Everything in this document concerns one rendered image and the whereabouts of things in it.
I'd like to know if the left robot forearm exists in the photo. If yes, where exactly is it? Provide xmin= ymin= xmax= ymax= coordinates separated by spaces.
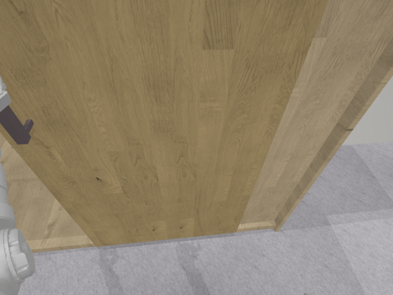
xmin=0 ymin=148 xmax=16 ymax=230

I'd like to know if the wardrobe door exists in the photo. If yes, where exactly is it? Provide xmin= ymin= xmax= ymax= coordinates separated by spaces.
xmin=240 ymin=0 xmax=393 ymax=224
xmin=0 ymin=0 xmax=329 ymax=246

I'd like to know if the left robot upper arm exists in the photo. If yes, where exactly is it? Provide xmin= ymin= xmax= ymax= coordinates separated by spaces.
xmin=0 ymin=228 xmax=35 ymax=295

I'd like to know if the handle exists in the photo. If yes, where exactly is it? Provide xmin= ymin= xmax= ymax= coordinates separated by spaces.
xmin=0 ymin=105 xmax=34 ymax=144

